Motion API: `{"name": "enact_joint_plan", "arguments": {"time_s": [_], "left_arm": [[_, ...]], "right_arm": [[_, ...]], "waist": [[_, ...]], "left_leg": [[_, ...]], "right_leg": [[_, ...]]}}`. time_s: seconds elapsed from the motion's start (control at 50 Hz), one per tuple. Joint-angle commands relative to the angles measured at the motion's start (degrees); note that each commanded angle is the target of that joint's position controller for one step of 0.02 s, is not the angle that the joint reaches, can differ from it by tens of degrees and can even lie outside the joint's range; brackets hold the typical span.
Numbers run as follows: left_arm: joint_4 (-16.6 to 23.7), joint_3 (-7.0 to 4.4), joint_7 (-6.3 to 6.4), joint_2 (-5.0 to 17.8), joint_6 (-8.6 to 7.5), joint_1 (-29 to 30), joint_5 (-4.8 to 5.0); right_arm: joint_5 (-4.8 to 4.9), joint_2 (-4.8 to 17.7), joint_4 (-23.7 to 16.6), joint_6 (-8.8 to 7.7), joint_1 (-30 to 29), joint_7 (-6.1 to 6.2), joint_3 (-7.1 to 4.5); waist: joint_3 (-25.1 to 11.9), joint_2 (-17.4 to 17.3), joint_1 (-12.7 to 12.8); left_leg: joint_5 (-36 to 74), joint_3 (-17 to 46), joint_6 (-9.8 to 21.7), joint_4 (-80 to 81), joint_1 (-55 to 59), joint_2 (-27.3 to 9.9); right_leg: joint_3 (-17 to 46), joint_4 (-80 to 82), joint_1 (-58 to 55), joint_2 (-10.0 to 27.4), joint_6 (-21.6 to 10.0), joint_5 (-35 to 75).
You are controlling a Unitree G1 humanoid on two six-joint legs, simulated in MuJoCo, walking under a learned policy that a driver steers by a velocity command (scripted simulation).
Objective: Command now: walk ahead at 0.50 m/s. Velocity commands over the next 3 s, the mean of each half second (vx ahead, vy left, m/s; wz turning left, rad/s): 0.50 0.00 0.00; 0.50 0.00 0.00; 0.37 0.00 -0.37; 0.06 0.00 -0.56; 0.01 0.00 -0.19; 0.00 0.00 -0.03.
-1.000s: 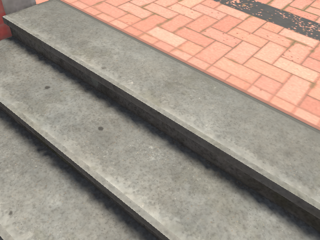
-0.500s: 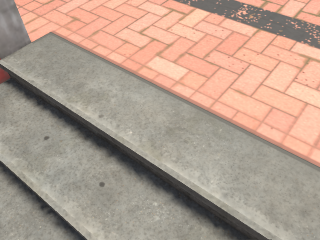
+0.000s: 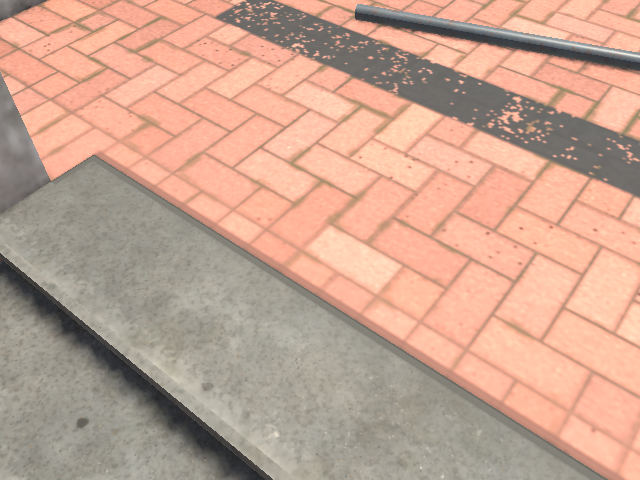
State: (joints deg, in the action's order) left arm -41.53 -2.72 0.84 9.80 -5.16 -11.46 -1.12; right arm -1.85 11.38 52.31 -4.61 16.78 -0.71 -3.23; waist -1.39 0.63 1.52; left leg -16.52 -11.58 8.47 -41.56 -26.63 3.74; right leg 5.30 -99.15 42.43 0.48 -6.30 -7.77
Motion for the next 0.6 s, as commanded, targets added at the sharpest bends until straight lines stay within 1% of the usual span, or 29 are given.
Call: {"name": "enact_joint_plan", "arguments": {"time_s": [0.02,0.04,0.06,0.08,0.1,0.12,0.14,0.16,0.18,0.2,0.22,0.24,0.28,0.3,0.32,0.34,0.36,0.38,0.4,0.42,0.44,0.46,0.48,0.5,0.52,0.54,0.56,0.58,0.6], "left_arm": [[-0.37,1.18,0.48,-1.13,2.15,-10.16,-0.26],[0.50,1.33,0.40,-2.08,2.33,-8.21,-0.80],[0.93,1.46,0.61,-2.59,2.47,-6.05,-0.78],[1.41,1.53,0.71,-3.00,2.48,-3.19,-0.60],[2.33,1.71,0.71,-3.04,2.36,-0.06,-0.72],[3.41,1.70,0.83,-2.90,2.43,2.73,-1.14],[4.46,2.22,0.71,-4.16,2.77,5.94,-1.70],[5.59,2.62,0.65,-4.68,2.96,8.26,-1.49],[6.98,3.17,0.55,-5.53,3.04,11.70,-1.03],[8.82,3.62,0.27,-5.11,3.02,15.22,-1.18],[10.11,3.94,0.06,-5.86,2.98,17.95,-0.89],[11.28,4.08,-0.32,-5.42,3.07,19.30,-0.98],[11.73,3.97,-0.83,-4.49,3.44,19.03,-0.74],[11.46,4.11,-1.14,-3.62,3.74,19.33,-0.48],[11.68,4.14,-1.28,-4.08,3.67,20.79,0.01],[10.03,4.12,-1.41,-4.26,3.81,17.93,1.30],[8.12,4.12,-1.19,-5.15,4.13,14.69,1.64],[6.38,3.42,-0.81,-4.08,4.29,9.97,1.83],[3.68,2.38,-0.32,-1.49,4.18,2.08,1.88],[1.14,1.33,-0.02,1.22,3.76,-6.46,1.11],[-1.28,-1.00,0.25,7.23,3.24,-14.14,-0.04],[-2.91,-2.61,0.28,12.18,3.68,-14.86,0.40],[-2.65,-2.34,0.08,11.62,3.39,-6.01,1.06],[-3.73,-1.68,-0.04,8.49,2.77,-2.57,0.81],[-5.88,-0.88,-0.22,4.69,2.08,-2.18,0.04],[-8.09,0.17,-0.24,0.51,1.49,-3.47,-0.65],[-8.96,0.70,-0.43,-1.46,0.30,-3.56,-1.19],[-10.69,0.62,-0.57,-1.13,-0.45,-5.49,-1.22],[-11.50,0.45,-0.63,-0.18,-1.54,-6.87,-0.64]], "right_arm": [[0.63,-0.49,-1.30,-3.60,-0.55,-0.73,1.22],[0.55,0.82,-0.14,-4.21,3.67,-0.75,1.02],[0.81,1.54,1.10,-4.54,7.14,-0.79,0.79],[1.05,1.35,1.85,-4.47,9.13,-1.05,0.96],[0.83,1.47,1.94,-4.28,10.10,-0.98,0.96],[0.64,1.34,2.58,-4.10,12.21,-0.83,1.04],[0.48,0.16,4.02,-3.64,15.20,-0.62,1.31],[0.31,0.46,4.20,-3.44,16.53,-0.33,1.29],[0.17,0.49,4.76,-3.39,18.01,0.11,1.32],[0.41,0.36,5.30,-3.22,19.49,0.40,1.31],[-0.15,-0.11,6.02,-2.77,21.21,0.98,1.41],[0.24,-0.64,6.34,-2.38,21.84,2.08,1.33],[0.09,0.83,6.29,-2.14,21.25,3.30,0.78],[0.44,2.18,5.24,-1.83,20.45,3.27,0.42],[0.86,1.97,4.70,-1.59,19.87,3.31,0.40],[1.08,1.92,3.09,-1.42,16.95,3.02,0.72],[1.53,3.09,2.61,-1.18,15.71,2.83,0.54],[1.60,5.18,2.43,-1.35,16.65,2.78,0.12],[1.40,6.93,2.33,-1.52,16.04,2.48,-0.15],[2.31,8.07,1.66,-1.94,14.03,1.87,-0.58],[4.05,6.36,-1.29,-2.43,13.89,0.89,-0.41],[2.22,4.76,-4.21,-2.62,10.40,-0.93,-1.12],[0.41,2.01,-6.54,-2.55,10.79,-1.64,-0.99],[0.44,1.02,-8.83,-2.19,7.73,-1.64,-0.36],[0.10,-0.72,-10.24,-1.69,5.23,-0.95,0.07],[0.37,-2.14,-10.88,-0.84,3.85,-0.18,0.54],[0.39,-2.64,-11.53,-0.10,5.09,-0.02,1.00],[0.78,-3.73,-11.32,0.81,5.72,0.16,1.23],[0.71,-3.43,-12.26,1.58,4.63,0.60,1.40]], "waist": [[2.02,1.00,4.51],[1.67,-1.42,2.94],[0.82,-3.06,1.98],[0.24,-4.07,0.99],[0.45,-3.34,0.45],[0.74,-3.96,-0.36],[1.91,-3.48,-1.05],[2.44,-2.86,-1.53],[3.77,-3.73,-2.52],[4.71,-3.35,-3.18],[4.90,-6.40,-4.14],[4.99,-6.81,-3.88],[4.65,-6.41,-2.75],[4.87,-3.67,-3.11],[5.64,-2.81,-3.00],[4.13,-2.96,-1.53],[2.10,-4.43,0.01],[-1.02,-7.79,1.75],[-4.54,-10.41,4.92],[-8.78,-11.47,9.06],[-14.18,-3.68,11.04],[-14.43,9.48,9.96],[-10.97,6.81,3.13],[-3.45,1.96,0.41],[1.41,-4.15,-1.19],[3.18,-5.38,-2.65],[3.07,-4.11,-4.48],[3.16,-0.53,-5.05],[3.87,1.23,-5.27]], "left_leg": [[12.96,17.52,-0.23,24.70,-1.63,-12.90],[21.33,17.41,-0.74,24.55,2.30,-13.64],[22.64,17.53,-1.10,24.72,7.48,-13.85],[21.92,17.17,-1.10,23.87,11.44,-13.46],[17.46,16.64,-1.83,24.28,13.20,-12.84],[14.04,17.17,-2.09,24.55,15.51,-12.66],[12.42,18.67,-2.68,23.34,17.45,-12.90],[11.17,18.96,-2.99,23.43,19.34,-13.00],[11.19,20.12,-2.56,24.13,20.76,-13.68],[9.43,19.59,-2.96,25.74,20.74,-12.83],[10.11,20.46,-1.78,26.73,22.60,-12.91],[13.37,21.52,-0.81,28.46,25.06,-13.98],[18.52,21.31,1.28,30.98,30.39,-15.49],[24.79,18.47,1.95,35.41,29.56,-15.85],[33.83,16.83,2.56,36.34,29.95,-16.93],[49.13,12.21,2.22,35.33,26.43,-15.65],[70.60,9.12,1.93,31.70,24.72,-15.07],[89.22,8.82,1.92,26.04,25.75,-16.99],[97.80,8.46,1.58,16.52,28.75,-18.06],[94.37,7.30,0.22,3.81,25.01,-17.06],[73.99,7.43,-2.79,-16.71,8.17,-10.62],[5.51,10.41,-5.03,-41.49,-5.38,4.31],[3.13,20.31,-3.52,-51.41,-13.19,1.40],[5.44,17.91,-2.80,-53.89,-15.58,-0.62],[6.85,17.28,-1.80,-52.92,-17.01,-2.81],[6.90,17.75,-1.46,-52.45,-17.01,-3.72],[6.47,19.02,-1.25,-49.86,-16.26,-4.30],[4.23,18.03,-1.45,-51.92,-18.68,-3.62],[2.77,18.12,-1.39,-52.07,-21.34,-3.86]], "right_leg": [[2.16,4.91,3.05,1.94,0.17,3.84],[-0.99,0.31,7.30,0.74,0.69,3.43],[-3.04,-2.99,12.70,1.19,0.83,2.81],[-4.24,-8.51,18.09,0.75,0.45,0.92],[-4.58,-8.50,21.24,1.73,0.15,1.10],[-5.43,-9.47,24.43,2.16,0.08,0.13],[-6.12,-13.59,29.28,2.24,0.13,-2.02],[-6.78,-13.55,32.44,2.51,0.33,-2.87],[-8.60,-14.95,36.48,2.49,0.44,-5.26],[-10.32,-9.58,36.73,3.19,0.87,-6.00],[-12.11,-9.07,38.30,3.05,1.01,-8.31],[-10.73,-5.75,37.80,4.55,0.92,-8.53],[-9.86,-0.50,37.36,5.50,0.63,-11.44],[-12.93,8.15,31.11,5.30,0.26,-13.27],[-12.53,15.42,25.65,5.51,-0.80,-15.53],[-16.92,22.54,14.50,2.89,-2.50,-16.46],[-20.21,26.80,4.26,-0.53,-4.01,-18.71],[-22.08,27.41,-3.04,-3.78,-4.91,-19.68],[-20.71,32.15,-9.28,-6.06,-5.91,-21.78],[-14.45,39.62,-21.73,-5.61,-7.71,-18.10],[9.12,48.68,-36.89,5.31,-12.33,-27.62],[42.52,73.37,-39.19,15.33,-17.75,-25.10],[48.74,79.45,-35.98,16.57,-15.91,-27.00],[40.52,78.97,-27.52,16.75,-12.81,-29.28],[31.08,76.28,-20.90,15.61,-9.88,-24.62],[22.75,74.72,-16.57,13.33,-7.88,-18.80],[16.62,76.30,-14.66,11.62,-6.04,-14.43],[12.91,77.76,-16.18,10.78,-5.85,-12.78],[10.77,79.89,-17.20,10.29,-5.99,-8.62]]}}
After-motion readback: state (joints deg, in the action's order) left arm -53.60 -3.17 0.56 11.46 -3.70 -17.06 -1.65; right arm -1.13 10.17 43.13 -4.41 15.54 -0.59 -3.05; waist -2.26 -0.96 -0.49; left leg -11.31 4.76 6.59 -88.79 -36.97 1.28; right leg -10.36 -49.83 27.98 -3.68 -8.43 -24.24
